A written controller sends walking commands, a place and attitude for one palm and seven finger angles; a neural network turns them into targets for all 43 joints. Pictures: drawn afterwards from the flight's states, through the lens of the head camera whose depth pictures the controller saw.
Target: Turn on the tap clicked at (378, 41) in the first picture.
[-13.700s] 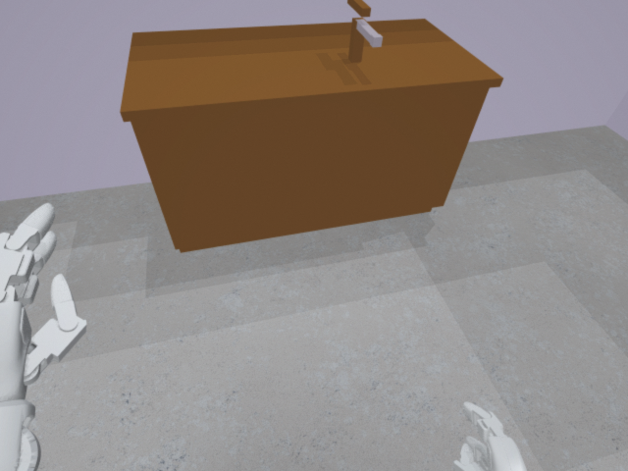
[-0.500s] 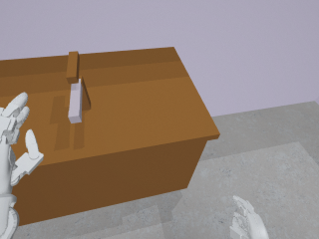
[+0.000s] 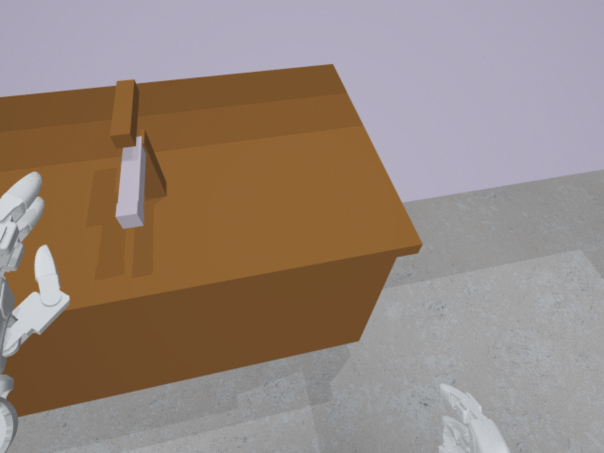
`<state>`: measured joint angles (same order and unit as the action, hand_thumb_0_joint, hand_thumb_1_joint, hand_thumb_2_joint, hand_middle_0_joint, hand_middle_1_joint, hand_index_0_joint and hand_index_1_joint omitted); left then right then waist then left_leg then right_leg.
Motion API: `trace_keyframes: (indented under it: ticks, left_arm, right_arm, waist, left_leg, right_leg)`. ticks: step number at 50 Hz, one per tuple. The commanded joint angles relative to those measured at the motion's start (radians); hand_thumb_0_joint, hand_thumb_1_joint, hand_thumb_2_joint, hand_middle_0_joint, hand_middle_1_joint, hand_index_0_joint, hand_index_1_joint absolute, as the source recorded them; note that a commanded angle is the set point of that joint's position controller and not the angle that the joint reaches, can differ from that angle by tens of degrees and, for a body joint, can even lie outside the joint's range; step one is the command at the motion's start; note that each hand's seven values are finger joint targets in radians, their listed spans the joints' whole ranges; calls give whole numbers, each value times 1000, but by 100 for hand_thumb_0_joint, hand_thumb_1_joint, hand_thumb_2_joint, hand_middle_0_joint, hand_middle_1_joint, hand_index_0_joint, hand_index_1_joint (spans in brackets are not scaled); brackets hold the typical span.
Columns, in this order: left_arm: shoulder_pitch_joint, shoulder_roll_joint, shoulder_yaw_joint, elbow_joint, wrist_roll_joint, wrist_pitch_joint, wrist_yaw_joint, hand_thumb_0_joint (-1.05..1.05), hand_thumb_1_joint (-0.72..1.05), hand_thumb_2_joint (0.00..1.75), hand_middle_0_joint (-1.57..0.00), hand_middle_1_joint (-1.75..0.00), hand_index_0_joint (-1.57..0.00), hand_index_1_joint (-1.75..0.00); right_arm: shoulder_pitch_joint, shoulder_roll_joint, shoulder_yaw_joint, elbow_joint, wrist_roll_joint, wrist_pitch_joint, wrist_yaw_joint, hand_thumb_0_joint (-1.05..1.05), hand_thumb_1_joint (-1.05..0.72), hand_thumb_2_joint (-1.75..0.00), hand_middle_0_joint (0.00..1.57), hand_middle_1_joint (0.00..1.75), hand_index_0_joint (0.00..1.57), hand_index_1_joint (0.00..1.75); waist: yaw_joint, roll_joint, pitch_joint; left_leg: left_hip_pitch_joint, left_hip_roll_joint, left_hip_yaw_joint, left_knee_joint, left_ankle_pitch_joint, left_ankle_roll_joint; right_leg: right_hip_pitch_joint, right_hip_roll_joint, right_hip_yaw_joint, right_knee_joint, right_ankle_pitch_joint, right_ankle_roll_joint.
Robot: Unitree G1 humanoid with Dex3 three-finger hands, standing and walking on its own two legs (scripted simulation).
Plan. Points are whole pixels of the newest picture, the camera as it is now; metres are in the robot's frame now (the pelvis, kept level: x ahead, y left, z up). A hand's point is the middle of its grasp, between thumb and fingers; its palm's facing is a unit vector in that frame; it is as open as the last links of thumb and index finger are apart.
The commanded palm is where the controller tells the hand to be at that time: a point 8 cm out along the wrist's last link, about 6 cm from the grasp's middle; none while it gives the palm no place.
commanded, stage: come to a stop and stand still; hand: left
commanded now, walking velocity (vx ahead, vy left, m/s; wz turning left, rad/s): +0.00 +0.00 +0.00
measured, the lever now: (130, 214) +0.39 +0.28 +0.06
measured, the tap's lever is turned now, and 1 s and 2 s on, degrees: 0 0 0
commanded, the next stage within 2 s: look again from close up in 0.50 s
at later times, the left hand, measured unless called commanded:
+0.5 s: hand (33, 316) +0.21 +0.26 +0.15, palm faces +0.42 -0.84 -0.34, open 7.4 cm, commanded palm +0.14 +0.29 +0.18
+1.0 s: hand (32, 319) +0.20 +0.26 +0.16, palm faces +0.38 -0.85 -0.36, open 7.4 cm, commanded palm +0.14 +0.29 +0.18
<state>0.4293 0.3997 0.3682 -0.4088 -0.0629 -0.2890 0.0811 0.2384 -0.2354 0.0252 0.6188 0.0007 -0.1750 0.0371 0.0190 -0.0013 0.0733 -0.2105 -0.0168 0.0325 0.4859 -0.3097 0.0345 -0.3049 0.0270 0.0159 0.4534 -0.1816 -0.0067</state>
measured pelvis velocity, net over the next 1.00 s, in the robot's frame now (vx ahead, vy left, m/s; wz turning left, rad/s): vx -0.02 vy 0.01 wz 0.01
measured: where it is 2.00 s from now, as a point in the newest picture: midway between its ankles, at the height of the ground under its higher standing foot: outside the picture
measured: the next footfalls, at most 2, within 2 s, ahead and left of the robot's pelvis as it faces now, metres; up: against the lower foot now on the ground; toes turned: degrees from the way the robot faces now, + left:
left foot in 1.84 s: +0.17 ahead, +0.11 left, +0.00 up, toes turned -4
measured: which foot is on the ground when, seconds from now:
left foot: down 0.00-1.00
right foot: down 0.00-1.00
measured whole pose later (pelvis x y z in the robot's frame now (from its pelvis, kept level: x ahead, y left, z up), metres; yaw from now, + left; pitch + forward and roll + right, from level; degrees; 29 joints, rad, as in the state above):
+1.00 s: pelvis -0.02 +0.01 +0.00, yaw +0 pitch -1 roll -1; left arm 0.44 0.35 0.35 -0.44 -0.05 -0.21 0.11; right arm 0.22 -0.22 0.02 0.60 0.00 -0.10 -0.02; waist 0.01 -0.01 0.05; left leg -0.16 -0.03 0.03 0.44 -0.27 0.05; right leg -0.24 0.01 0.02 0.38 -0.13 0.01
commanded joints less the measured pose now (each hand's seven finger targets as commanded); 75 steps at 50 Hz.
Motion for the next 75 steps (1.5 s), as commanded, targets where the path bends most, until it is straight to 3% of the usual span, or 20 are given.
trace_keyframes:
  ticks: [1,5,11,14,20,21,25,26,29,30,31,50,54,58,62,65,69,71,73,75]
  left_arm:
    - [-116,229,184,-258,-6,-57,46,0,90,90,-20,-30,-20,-30]
    - [-90,253,189,-322,-8,-46,56,0,90,90,-20,-30,-20,-30]
    - [-13,137,132,-263,-12,-23,55,0,90,90,-20,-30,-20,-30]
    - [-39,125,127,-216,-6,-5,51,0,90,90,-20,-30,-20,-30]
    - [-106,148,124,-243,9,20,49,0,90,90,-20,-30,-20,-30]
    - [-113,89,75,-245,9,22,45,0,90,90,-20,-30,-20,-30]
    - [-137,153,119,-292,18,29,55,0,90,90,-20,-30,-20,-30]
    - [-130,100,77,-288,16,29,52,0,90,90,-20,-30,-20,-30]
    - [-111,105,88,-261,16,34,54,0,90,90,-20,-30,-20,-30]
    - [-97,142,124,-247,17,36,56,0,90,90,-20,-30,-20,-30]
    - [-98,88,80,-250,15,33,51,0,90,90,-20,-30,-20,-30]
    - [-67,123,107,-256,14,14,50,0,90,90,-20,-30,-20,-30]
    - [-104,95,79,-247,8,24,47,0,90,90,-20,-30,-20,-30]
    - [-170,83,56,-265,12,41,47,0,90,90,-20,-30,-20,-30]
    - [-169,97,61,-259,15,55,48,0,90,90,-20,-30,-20,-30]
    - [-130,134,101,-258,8,65,51,0,90,90,-20,-30,-20,-30]
    - [-61,140,118,-300,-16,58,56,0,90,90,-20,-30,-20,-30]
    - [-25,152,135,-324,-21,54,64,0,90,90,-20,-30,-20,-30]
    - [-7,160,149,-346,-24,49,70,0,90,90,-20,-30,-20,-30]
    - [-4,171,165,-380,-28,44,66,0,90,90,-20,-30,-20,-30]
  right_arm:
    - [-98,-121,-62,-149,0,-43,-30,0,-90,-90,20,30,20,30]
    - [-104,-134,-63,-156,6,-50,-30,0,-90,-90,20,30,20,30]
    - [-104,-120,-77,-143,9,-26,-34,0,-90,-90,20,30,20,30]
    - [-121,-122,-77,-148,7,-4,-41,0,-90,-90,20,30,20,30]
    - [-143,-118,-64,-173,4,20,-56,0,-90,-90,20,30,20,30]
    - [-142,-100,-56,-181,3,22,-57,0,-90,-90,20,30,20,30]
    - [-148,-111,-53,-190,-2,18,-62,0,-90,-90,20,30,20,30]
    - [-145,-93,-46,-195,-1,19,-63,0,-90,-90,20,30,20,30]
    - [-131,-100,-50,-192,-3,18,-65,0,-90,-90,20,30,20,30]
    - [-134,-108,-53,-188,-3,20,-66,0,-90,-90,20,30,20,30]
    - [-132,-94,-48,-191,-2,23,-66,0,-90,-90,20,30,20,30]
    - [-129,-111,-61,-178,-2,18,-70,0,-90,-90,20,30,20,30]
    - [-129,-103,-65,-176,-5,26,-72,0,-90,-90,20,30,20,30]
    - [-137,-100,-64,-189,2,39,-71,0,-90,-90,20,30,20,30]
    - [-142,-93,-60,-205,0,51,-62,0,-90,-90,20,30,20,30]
    - [-148,-97,-65,-207,6,55,-55,0,-90,-90,20,30,20,30]
    - [-139,-77,-69,-206,15,64,-46,0,-90,-90,20,30,20,30]
    - [-145,-69,-66,-200,20,71,-44,0,-90,-90,20,30,20,30]
    - [-149,-71,-63,-188,19,77,-48,0,-90,-90,20,30,20,30]
    - [-162,-93,-65,-186,12,78,-64,0,-90,-90,20,30,20,30]
  waist:
    - [15,43,-253]
    - [20,121,-297]
    - [10,33,-249]
    - [6,-8,-189]
    - [4,54,-184]
    - [1,56,-183]
    - [5,108,-191]
    - [3,87,-185]
    - [3,38,-165]
    - [4,50,-176]
    - [1,57,-175]
    - [-1,55,-168]
    - [-8,42,-149]
    - [-12,142,-95]
    - [-10,116,-82]
    - [-13,70,-117]
    - [-15,-54,-179]
    - [-19,-47,-191]
    - [-25,-32,-181]
    - [-43,115,-180]
  left_leg:
    - [-30,60,-71,-60,288,-22]
    - [22,55,-80,-29,431,-31]
    - [26,80,-73,-55,447,-47]
    - [-20,87,-68,-94,291,-38]
    - [-29,88,-67,-136,159,-18]
    - [-35,90,-63,-139,160,-20]
    - [-47,91,-69,-151,153,-19]
    - [-50,92,-65,-150,155,-21]
    - [-69,86,-62,-152,120,-20]
    - [-63,87,-66,-155,125,-19]
    - [-62,89,-60,-156,128,-22]
    - [-54,79,-69,-162,145,-24]
    - [-18,115,-71,-172,40,-18]
    - [7,190,-136,-210,-55,12]
    - [56,216,-119,-138,79,29]
    - [-12,156,-49,-27,149,8]
    - [-72,73,18,220,58,-13]
    - [-129,53,9,248,-8,-21]
    - [-57,62,-7,136,-32,-11]
    - [151,131,-88,-21,201,23]
  right_leg:
    - [242,-94,55,9,318,-26]
    - [246,-95,55,44,405,-32]
    - [215,-88,21,24,376,-18]
    - [196,-82,31,-18,291,-11]
    - [206,-71,50,-52,205,-8]
    - [214,-76,32,-54,201,-8]
    - [232,-66,33,-47,201,-7]
    - [235,-70,21,-53,198,-8]
    - [235,-65,30,-72,181,-7]
    - [238,-64,38,-70,183,-8]
    - [242,-69,30,-71,182,-9]
    - [250,-64,34,-76,186,-8]
    - [172,-35,22,-35,80,-13]
    - [49,8,-22,82,3,-8]
    - [18,11,-41,75,16,-20]
    - [138,-17,35,51,165,-59]
    - [183,-148,303,-13,172,-162]
    - [237,-197,356,-35,194,-195]
    - [173,-182,307,-30,157,-171]
    - [35,-66,140,134,202,-96]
